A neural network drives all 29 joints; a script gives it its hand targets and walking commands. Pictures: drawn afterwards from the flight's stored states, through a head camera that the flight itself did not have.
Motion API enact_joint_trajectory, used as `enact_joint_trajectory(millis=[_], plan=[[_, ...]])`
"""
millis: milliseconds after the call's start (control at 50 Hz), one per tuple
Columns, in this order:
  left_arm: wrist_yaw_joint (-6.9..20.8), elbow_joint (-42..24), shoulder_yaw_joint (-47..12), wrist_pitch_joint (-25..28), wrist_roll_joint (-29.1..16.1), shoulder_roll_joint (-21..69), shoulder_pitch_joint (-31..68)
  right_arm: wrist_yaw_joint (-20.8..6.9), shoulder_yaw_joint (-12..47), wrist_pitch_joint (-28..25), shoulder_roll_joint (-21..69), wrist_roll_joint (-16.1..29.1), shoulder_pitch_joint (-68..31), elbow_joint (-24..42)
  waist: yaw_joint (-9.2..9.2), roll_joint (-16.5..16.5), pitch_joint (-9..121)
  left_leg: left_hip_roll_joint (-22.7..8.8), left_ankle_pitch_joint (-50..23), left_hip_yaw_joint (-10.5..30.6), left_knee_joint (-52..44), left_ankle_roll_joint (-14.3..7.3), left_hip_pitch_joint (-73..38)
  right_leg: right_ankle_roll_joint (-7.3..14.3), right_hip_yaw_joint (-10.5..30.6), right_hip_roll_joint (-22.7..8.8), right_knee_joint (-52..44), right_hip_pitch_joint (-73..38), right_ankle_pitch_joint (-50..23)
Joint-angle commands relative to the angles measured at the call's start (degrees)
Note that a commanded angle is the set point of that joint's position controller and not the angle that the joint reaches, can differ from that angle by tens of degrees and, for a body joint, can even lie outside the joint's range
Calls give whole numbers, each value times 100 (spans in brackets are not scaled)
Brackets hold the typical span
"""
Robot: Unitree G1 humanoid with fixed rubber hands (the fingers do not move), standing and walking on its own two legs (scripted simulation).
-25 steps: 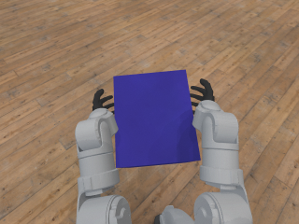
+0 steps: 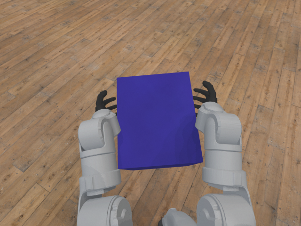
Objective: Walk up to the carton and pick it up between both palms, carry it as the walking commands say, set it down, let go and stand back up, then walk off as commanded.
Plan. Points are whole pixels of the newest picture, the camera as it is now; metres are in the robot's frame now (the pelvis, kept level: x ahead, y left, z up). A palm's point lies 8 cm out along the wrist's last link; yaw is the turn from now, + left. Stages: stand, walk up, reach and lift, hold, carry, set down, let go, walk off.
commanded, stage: carry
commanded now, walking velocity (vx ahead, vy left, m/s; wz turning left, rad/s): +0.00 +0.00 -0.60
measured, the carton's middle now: (156, 128) +0.38 +0.00 +0.01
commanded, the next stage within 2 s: none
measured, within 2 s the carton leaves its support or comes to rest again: neither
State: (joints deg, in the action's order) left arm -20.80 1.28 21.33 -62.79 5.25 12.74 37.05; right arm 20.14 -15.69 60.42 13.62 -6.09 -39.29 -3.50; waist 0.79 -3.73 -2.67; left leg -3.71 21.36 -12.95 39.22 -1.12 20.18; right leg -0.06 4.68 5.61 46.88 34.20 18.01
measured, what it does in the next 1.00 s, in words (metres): steps to the right, turning right: right foot, then left foot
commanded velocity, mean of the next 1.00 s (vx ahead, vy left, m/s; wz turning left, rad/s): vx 0.00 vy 0.00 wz -0.60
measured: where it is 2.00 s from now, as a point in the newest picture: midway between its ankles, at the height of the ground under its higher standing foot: outside the picture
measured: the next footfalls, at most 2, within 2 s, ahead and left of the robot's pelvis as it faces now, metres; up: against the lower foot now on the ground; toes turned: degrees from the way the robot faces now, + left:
right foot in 0.12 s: +0.09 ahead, -0.16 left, +0.00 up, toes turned -2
left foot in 0.40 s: -0.03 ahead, +0.02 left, +0.00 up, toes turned -2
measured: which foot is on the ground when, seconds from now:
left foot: down 0.00-0.12, up 0.14-0.38, down 0.40-0.62, up 0.64-0.90, down 0.92-1.00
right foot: up 0.00-0.10, down 0.12-0.42, up 0.44-0.60, down 0.62-0.96, up 0.98-1.00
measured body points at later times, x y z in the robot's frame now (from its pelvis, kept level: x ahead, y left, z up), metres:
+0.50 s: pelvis -0.07 -0.09 +0.00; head -0.02 -0.09 +0.45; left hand +0.33 -0.04 +0.09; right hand +0.27 -0.30 +0.11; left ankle -0.07 +0.02 -0.72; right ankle +0.01 -0.17 -0.70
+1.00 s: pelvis -0.15 -0.16 +0.01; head -0.09 -0.17 +0.45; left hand +0.25 -0.21 +0.09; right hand +0.13 -0.45 +0.12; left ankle -0.13 -0.04 -0.72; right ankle -0.06 -0.24 -0.71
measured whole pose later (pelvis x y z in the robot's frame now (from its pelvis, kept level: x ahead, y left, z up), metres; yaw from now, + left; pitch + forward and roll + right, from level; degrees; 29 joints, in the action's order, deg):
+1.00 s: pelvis -0.15 -0.16 +0.01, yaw -27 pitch +4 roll +2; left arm -20.8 2.7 20.5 -62.9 5.1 12.2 38.1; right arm 20.0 -15.7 61.2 12.7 -6.1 -39.7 -3.5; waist 1.8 -4.8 -2.7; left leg -1.8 19.8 -9.5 34.2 0.4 17.1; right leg 0.1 4.6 8.2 33.9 31.3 8.5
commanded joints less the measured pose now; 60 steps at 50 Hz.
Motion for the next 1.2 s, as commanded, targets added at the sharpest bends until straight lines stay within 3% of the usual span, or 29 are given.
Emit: enact_joint_trajectory(millis=[0, 60, 80, 100, 120, 160, 240, 300, 340, 400, 420, 460, 520, 560, 580, 600, 620, 660, 760, 860, 880, 920, 940, 1000, 1060, 1100, 1120, 1140, 1180], plan=[[1367, -768, -4321, 150, -2232, 4981, 5393, -1158, 2815, -110, 4677, 1443, -3795, 426, 1, 1426, 3701, -2034, -4402, 395, -63, -69, -2922, -145, -585, -535, 48, 224, 447], [1435, -437, -4525, 66, -2352, 5005, 5162, -1022, 2568, -82, 4359, 1111, -3428, 205, -173, 1374, 3942, -1698, -3966, -18, 950, 433, -2062, -27, -265, -411, -1774, -1583, -676], [1449, -453, -4442, 95, -2379, 4959, 5074, -1014, 2613, -50, 4268, 1107, -3354, 263, -245, 631, 3897, -1308, -2499, -3, 1516, 730, -872, 275, 591, -900, -1728, -2633, -2793], [1441, -310, -4439, 79, -2346, 4783, 5144, -1007, 2619, -13, 4216, 1009, -3263, 227, -146, -670, 3790, -619, 996, 82, 2007, 984, 581, 740, 1906, -1765, -1228, -3480, -6136], [1436, -39, -4407, 32, -2268, 4677, 4911, -1035, 2591, 34, 4038, 1047, -3254, 132, -195, -1007, 3730, -89, 2420, 399, 1970, 1114, 1125, 1026, 2479, -1991, -1280, -3570, -6862], [1423, -296, -4230, 24, -2222, 4669, 4988, -1112, 2707, 24, 4307, 1342, -3635, 124, -182, -371, 3654, 68, 2077, 776, 2178, 967, 931, 888, 2372, -1789, -1726, -3062, -5285], [1326, -774, -3860, 203, -1923, 4670, 5270, -1281, 3074, 32, 4934, 1873, -4145, 213, -228, -729, 3992, 241, 1074, 1170, 1207, 738, 475, 744, 2592, -1551, -2140, -3173, -3438], [1225, -694, -3665, 254, -1663, 4570, 5351, -1313, 3177, 24, 4904, 2103, -4675, 376, -219, -837, 4210, 344, 805, 957, -473, 506, -1131, 386, 1960, -1171, -2368, -2494, -3050], [1180, -723, -3633, 259, -1662, 4620, 5222, -1306, 3281, -2, 4938, 2255, -4713, 618, -104, -633, 4715, -188, -417, 950, -1502, 352, -2541, 195, 1296, -887, -1745, -2119, -3422], [1142, -1197, -3801, 329, -1835, 4554, 5857, -1262, 3100, -140, 4796, 2072, -4842, 664, -15, 2083, 4554, -2259, -3785, 1547, -707, -524, -3904, -246, -151, -91, -27, -40, 282], [1144, -1375, -3926, 317, -1871, 4452, 5949, -1246, 2980, -118, 4729, 1912, -4345, 502, 65, 2054, 4266, -2488, -4269, 1444, -593, -787, -3458, -233, -145, -437, 933, 428, 719], [1232, -997, -4243, 187, -1997, 4792, 5543, -1199, 2898, -48, 4730, 1580, -3643, 362, -6, 1297, 3772, -2246, -3983, 903, -326, -384, -3172, -139, -233, -658, 638, 648, 530], [1351, -687, -4355, 89, -2225, 4855, 5252, -1104, 2669, -49, 4438, 1276, -3564, 310, -15, 1579, 3585, -1973, -4765, 325, 196, 58, -3142, -161, -600, -447, -353, 190, 445], [1414, -483, -4384, 38, -2283, 4861, 5118, -1027, 2578, 11, 4303, 1121, -3304, 136, -190, 1078, 3839, -1696, -4146, 122, 1053, 441, -1907, -1, -173, -360, -1803, -1686, -661], [1426, -459, -4360, 41, -2295, 4868, 4912, -1013, 2582, 49, 4256, 1076, -3138, 137, -258, 520, 3889, -1313, -2721, 82, 1632, 740, -686, 345, 763, -908, -1648, -2842, -3117], [1438, -271, -4319, 29, -2285, 4683, 4934, -1009, 2560, 99, 4208, 928, -2845, 10, -151, -1004, 3815, -527, 1091, 138, 2194, 1027, 824, 828, 2066, -1792, -1181, -3842, -6657], [1407, -49, -4270, 9, -2236, 4588, 5038, -1018, 2566, 107, 4081, 1042, -3316, -20, -193, -1223, 3704, -59, 2439, 488, 2246, 1155, 1228, 1121, 2593, -2006, -1232, -3792, -7474], [1415, -384, -4142, 27, -2202, 4618, 5149, -1131, 2680, 71, 4410, 1345, -3547, -99, -172, -167, 3579, 136, 2235, 861, 2339, 953, 918, 946, 2512, -1758, -1730, -3094, -5619], [1312, -687, -3680, 216, -1813, 4582, 5330, -1251, 3084, 25, 4906, 1895, -4442, 246, -227, -808, 4021, 245, 1048, 1237, 1081, 649, 292, 593, 2620, -1466, -2473, -3107, -2490], [1182, -482, -3548, 217, -1571, 4543, 5038, -1264, 3118, 34, 4784, 2090, -4457, 418, -104, -743, 4630, 46, 17, 741, -1621, 295, -2925, -233, 1235, -658, -2406, -1998, -3089], [1150, -822, -3602, 288, -1671, 4519, 5568, -1272, 3139, -36, 4843, 2145, -4795, 509, -65, -219, 4695, -402, -576, 743, -1587, 192, -3511, -320, 799, -458, -2172, -1611, -2723], [1124, -911, -3723, 301, -1782, 4495, 5800, -1225, 2939, -110, 4653, 1967, -4774, 440, -62, 1959, 4661, -1998, -2480, 1363, -852, -279, -3867, -423, -50, -43, -753, -694, -398], [1153, -1083, -3870, 285, -1847, 4551, 5667, -1222, 2943, -102, 4661, 1874, -4389, 519, -4, 2187, 4514, -2306, -3283, 1317, -670, -603, -3478, -333, -7, -144, 458, -323, 413], [1274, -910, -4180, 131, -2038, 4825, 5566, -1186, 2890, 4, 4693, 1498, -3670, 355, -66, 1405, 3556, -2185, -3616, 668, -216, -277, -2939, -170, -186, -589, 382, 363, 530], [1388, -466, -4291, 9, -2228, 4911, 5098, -1086, 2641, 63, 4506, 1207, -3289, 66, -134, 1283, 3549, -1856, -4857, 213, 643, 226, -2844, -49, -457, -285, -1192, -538, -25], [1423, 4, -4244, -74, -2142, 4817, 4461, -1003, 2480, 163, 4191, 924, -2752, -176, -275, 458, 3727, -1277, -3030, 171, 1874, 774, -720, 431, 839, -912, -1362, -2912, -3869], [1418, 84, -4143, -41, -2134, 4608, 4912, -999, 2574, 191, 4217, 916, -3051, -188, -161, -1078, 3549, -530, 929, 234, 2457, 1034, 791, 855, 2141, -1750, -960, -3857, -7597], [1429, 310, -4116, -68, -2171, 4618, 4799, -1025, 2555, 177, 4043, 1002, -3313, -68, -199, -1214, 3538, 23, 2435, 601, 2587, 1140, 1254, 1238, 2788, -1928, -1125, -3844, -8289], [1434, -120, -4026, -29, -2136, 4659, 5216, -1134, 2655, 128, 4429, 1321, -3721, -242, -188, -85, 3263, 76, 2317, 1012, 2540, 939, 1079, 1029, 2651, -1704, -1617, -3105, -5980]])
